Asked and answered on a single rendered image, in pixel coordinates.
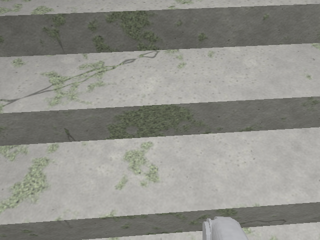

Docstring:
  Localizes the robot right thigh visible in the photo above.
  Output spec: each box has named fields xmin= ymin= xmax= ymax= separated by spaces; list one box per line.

xmin=202 ymin=216 xmax=249 ymax=240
